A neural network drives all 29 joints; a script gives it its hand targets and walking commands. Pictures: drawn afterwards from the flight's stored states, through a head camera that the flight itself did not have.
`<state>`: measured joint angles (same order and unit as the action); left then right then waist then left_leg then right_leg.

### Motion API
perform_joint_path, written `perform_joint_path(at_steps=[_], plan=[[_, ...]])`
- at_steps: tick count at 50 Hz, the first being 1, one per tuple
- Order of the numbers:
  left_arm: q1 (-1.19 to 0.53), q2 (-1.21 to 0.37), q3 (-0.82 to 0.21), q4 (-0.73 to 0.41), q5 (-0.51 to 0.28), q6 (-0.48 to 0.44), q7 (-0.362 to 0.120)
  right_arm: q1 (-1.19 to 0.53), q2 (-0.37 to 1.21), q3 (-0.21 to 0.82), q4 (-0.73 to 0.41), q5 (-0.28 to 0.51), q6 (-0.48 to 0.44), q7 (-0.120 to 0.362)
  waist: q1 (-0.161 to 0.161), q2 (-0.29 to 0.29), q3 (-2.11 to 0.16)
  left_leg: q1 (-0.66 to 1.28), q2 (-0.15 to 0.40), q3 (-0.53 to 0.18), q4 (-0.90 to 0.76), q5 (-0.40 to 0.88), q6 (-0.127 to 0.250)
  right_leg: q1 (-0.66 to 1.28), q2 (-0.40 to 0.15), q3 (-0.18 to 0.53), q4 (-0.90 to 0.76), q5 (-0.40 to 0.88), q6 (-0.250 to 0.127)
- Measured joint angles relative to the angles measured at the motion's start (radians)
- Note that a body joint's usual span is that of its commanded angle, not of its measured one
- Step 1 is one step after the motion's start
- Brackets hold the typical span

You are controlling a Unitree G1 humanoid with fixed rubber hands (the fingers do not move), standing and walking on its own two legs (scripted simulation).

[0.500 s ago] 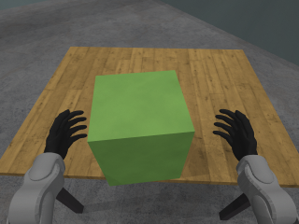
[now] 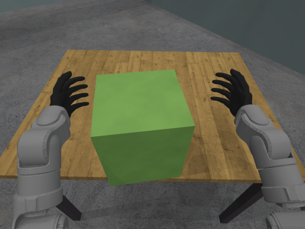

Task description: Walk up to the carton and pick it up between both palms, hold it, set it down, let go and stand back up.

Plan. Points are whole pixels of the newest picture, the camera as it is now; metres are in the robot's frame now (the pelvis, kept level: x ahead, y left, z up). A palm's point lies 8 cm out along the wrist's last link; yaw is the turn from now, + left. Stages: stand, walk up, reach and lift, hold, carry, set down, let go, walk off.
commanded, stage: reach and lift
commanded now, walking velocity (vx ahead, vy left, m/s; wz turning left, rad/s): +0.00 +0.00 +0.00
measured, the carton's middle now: (141, 129) +0.37 +0.06 +0.05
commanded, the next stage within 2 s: none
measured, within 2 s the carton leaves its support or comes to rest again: neither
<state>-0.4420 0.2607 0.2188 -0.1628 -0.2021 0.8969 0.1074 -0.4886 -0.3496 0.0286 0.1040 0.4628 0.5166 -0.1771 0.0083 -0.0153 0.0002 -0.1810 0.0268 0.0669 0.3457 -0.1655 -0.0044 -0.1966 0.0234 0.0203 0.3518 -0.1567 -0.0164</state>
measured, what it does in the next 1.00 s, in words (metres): stands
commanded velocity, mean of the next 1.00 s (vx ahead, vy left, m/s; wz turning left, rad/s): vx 0.00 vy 0.00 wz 0.00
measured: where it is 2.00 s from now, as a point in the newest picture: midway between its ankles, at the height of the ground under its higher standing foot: outside the picture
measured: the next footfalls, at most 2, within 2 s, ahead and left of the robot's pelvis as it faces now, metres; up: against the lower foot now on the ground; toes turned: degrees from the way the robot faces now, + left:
none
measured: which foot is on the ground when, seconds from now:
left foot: down 0.00-1.00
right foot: down 0.00-1.00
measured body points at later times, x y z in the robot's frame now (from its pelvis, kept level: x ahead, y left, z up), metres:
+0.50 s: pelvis +0.01 +0.00 +0.00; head +0.01 +0.01 +0.45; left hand +0.40 +0.25 +0.20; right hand +0.43 -0.15 +0.20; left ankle +0.01 +0.12 -0.75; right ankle +0.02 -0.11 -0.75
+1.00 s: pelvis +0.00 +0.00 +0.00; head +0.03 +0.01 +0.45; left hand +0.38 +0.24 +0.10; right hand +0.42 -0.13 +0.10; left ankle +0.01 +0.12 -0.75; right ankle +0.02 -0.11 -0.75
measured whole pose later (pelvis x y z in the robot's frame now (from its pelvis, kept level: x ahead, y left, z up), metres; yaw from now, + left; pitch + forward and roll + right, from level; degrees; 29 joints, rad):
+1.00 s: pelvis +0.00 +0.00 +0.00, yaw +3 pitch +2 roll -1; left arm -0.52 0.22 0.13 0.31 -0.14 0.47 0.07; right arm -0.59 -0.17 -0.02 0.52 0.26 0.24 -0.17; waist 0.03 0.00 0.03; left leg -0.25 0.03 0.00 0.40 -0.19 -0.01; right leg -0.22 0.03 -0.03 0.34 -0.16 -0.02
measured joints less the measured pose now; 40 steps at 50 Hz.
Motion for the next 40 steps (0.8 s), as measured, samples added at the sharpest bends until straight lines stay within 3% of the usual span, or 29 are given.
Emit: perform_joint_path(at_steps=[14,22,26,30,40], plan=[[-0.197,0.056,-0.014,0.201,-0.001,-0.008,0.004,-0.214,-0.024,0.022,0.205,0.029,0.002,0.025,-0.004,-0.002,-0.040,-0.046,0.006,-0.014,0.019,-0.007,-0.003,-0.030,0.007,-0.008,-0.009,0.006,-0.002],[-0.267,0.069,-0.011,0.328,0.030,-0.055,-0.029,-0.303,-0.026,0.049,0.339,0.051,-0.017,0.024,0.002,0.001,-0.034,-0.029,0.007,-0.021,0.012,-0.010,-0.003,-0.005,0.009,-0.012,-0.030,0.008,-0.001],[-0.222,0.069,0.009,0.344,0.056,-0.099,-0.067,-0.259,0.006,0.059,0.326,0.052,-0.041,0.004,0.001,-0.001,-0.013,0.001,0.007,-0.026,0.004,-0.012,-0.005,0.031,0.010,-0.016,-0.046,0.008,-0.001],[-0.135,0.049,0.012,0.325,0.065,-0.153,-0.086,-0.165,0.064,0.034,0.283,-0.001,-0.072,-0.003,-0.002,-0.004,0.014,0.018,0.005,-0.043,0.012,-0.019,-0.006,0.061,0.009,-0.031,-0.052,0.003,-0.003],[-0.025,0.005,-0.066,0.290,0.017,-0.267,-0.046,-0.038,0.163,-0.035,0.224,-0.141,-0.166,-0.002,0.017,-0.001,0.056,-0.046,0.004,-0.065,0.065,-0.031,-0.007,0.012,0.008,-0.052,-0.016,-0.007,-0.003]])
